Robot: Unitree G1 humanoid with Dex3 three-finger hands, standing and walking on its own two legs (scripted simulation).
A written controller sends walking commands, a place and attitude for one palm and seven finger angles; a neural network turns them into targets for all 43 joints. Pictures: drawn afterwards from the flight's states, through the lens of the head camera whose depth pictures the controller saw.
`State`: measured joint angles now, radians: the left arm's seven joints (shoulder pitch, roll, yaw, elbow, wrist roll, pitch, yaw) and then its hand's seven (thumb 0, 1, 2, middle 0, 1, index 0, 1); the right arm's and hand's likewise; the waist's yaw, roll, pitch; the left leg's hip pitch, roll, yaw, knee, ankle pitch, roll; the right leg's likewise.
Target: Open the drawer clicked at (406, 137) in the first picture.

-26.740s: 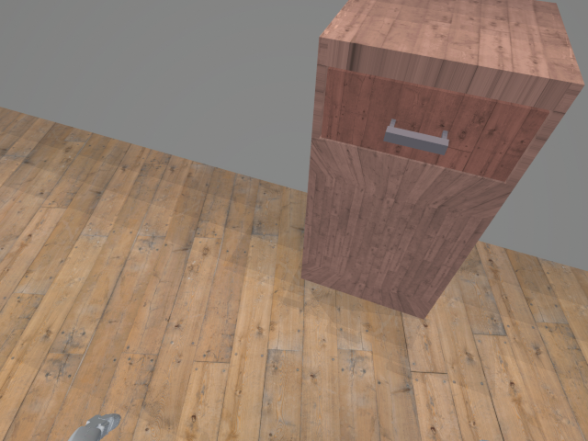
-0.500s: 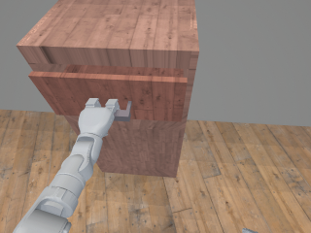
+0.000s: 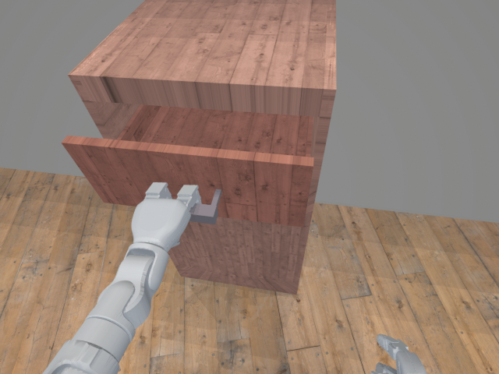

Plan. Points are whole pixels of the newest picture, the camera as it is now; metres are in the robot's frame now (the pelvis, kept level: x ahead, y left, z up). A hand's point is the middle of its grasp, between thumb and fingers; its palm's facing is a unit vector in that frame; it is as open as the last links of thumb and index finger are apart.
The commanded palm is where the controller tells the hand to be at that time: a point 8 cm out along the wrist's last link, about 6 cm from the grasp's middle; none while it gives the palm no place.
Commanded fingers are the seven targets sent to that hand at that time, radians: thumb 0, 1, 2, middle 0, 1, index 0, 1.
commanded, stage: pull the drawer open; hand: left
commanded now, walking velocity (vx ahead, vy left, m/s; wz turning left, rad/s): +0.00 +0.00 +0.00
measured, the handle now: (184, 201) +0.40 +0.16 +0.04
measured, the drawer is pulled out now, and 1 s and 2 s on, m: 0.12 0.23 0.30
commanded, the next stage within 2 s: open the thumb to release the handle in 1.84 s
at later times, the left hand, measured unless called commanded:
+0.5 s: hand (163, 262) +0.29 +0.17 +0.02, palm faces +0.01 -0.11 -0.99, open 6.0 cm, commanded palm +0.25 +0.18 +0.07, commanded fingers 0.00 0.90 0.90 -0.40 -1.35 -0.40 -1.35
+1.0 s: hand (150, 298) +0.23 +0.18 +0.02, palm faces +0.00 -0.12 -0.99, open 6.0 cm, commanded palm +0.19 +0.18 +0.07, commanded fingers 0.00 0.90 0.90 -0.40 -1.35 -0.40 -1.35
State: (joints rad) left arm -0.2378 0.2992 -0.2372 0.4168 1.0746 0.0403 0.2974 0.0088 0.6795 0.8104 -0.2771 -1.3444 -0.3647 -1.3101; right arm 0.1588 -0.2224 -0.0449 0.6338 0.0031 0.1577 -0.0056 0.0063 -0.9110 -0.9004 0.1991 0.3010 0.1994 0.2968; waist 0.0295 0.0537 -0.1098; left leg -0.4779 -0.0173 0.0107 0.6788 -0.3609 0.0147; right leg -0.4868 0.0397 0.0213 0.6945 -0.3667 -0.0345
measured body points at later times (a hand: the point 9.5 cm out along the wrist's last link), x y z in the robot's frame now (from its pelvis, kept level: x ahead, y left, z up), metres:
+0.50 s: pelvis +0.00 +0.00 +0.00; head +0.03 -0.03 +0.45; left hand +0.28 +0.18 +0.07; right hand +0.18 -0.24 -0.12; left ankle -0.02 +0.11 -0.72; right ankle -0.02 -0.10 -0.72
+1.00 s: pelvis +0.00 -0.01 +0.00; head +0.03 -0.04 +0.44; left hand +0.22 +0.18 +0.07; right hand +0.21 -0.22 -0.11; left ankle -0.02 +0.11 -0.72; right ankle -0.02 -0.10 -0.72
